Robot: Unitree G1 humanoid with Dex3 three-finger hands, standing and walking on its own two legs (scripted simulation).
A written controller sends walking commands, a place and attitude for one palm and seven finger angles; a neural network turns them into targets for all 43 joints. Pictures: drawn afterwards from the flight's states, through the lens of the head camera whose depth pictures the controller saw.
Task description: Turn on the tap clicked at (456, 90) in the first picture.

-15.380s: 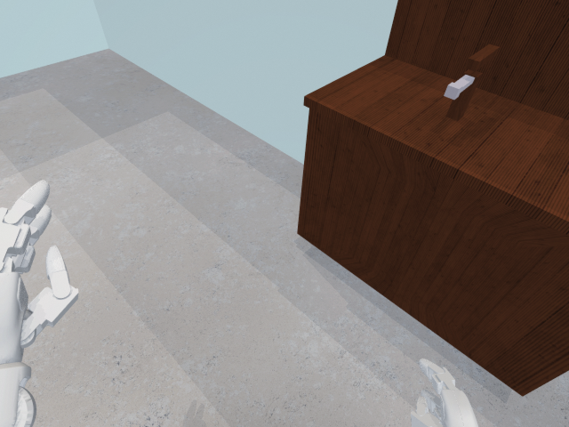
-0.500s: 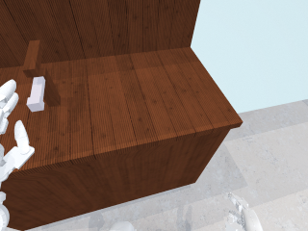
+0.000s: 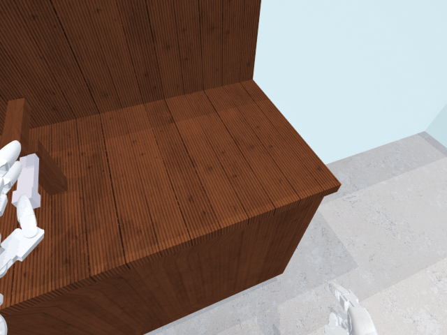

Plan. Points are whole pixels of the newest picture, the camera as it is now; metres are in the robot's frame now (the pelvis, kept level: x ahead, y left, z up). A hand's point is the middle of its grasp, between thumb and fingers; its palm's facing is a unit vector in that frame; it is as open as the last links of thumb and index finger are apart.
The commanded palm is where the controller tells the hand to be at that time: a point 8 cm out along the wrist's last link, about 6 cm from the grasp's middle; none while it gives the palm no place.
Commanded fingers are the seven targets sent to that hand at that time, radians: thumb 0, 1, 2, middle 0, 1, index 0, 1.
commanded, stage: come to a stop and stand still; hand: left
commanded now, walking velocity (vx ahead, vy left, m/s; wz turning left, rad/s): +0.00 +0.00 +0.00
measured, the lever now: (26, 199) +0.30 +0.34 +0.10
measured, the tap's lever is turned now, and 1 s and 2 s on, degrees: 0 0 0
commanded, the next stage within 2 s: look again from close up in 1.04 s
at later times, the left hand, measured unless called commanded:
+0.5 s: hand out of the picture +0.23 +0.32 +0.18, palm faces +0.49 -0.79 -0.37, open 7.4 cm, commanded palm +0.15 +0.31 +0.18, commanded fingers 0.00 0.90 0.90 -0.20 -0.30 -0.20 -0.30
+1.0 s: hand out of the picture +0.21 +0.30 +0.16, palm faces +0.36 -0.87 -0.35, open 7.4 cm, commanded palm +0.15 +0.34 +0.18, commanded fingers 0.00 0.90 0.90 -0.20 -0.30 -0.20 -0.30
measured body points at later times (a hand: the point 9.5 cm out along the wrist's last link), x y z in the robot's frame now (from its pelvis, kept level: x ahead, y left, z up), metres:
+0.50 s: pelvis -0.01 +0.03 +0.01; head +0.01 +0.04 +0.45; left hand +0.20 +0.36 +0.20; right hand +0.18 -0.18 -0.07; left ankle -0.01 +0.12 -0.74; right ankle +0.01 -0.08 -0.74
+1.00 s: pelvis -0.01 +0.06 +0.00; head +0.00 +0.08 +0.45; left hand +0.18 +0.35 +0.18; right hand +0.17 -0.16 -0.06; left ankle -0.01 +0.12 -0.74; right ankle +0.01 -0.08 -0.74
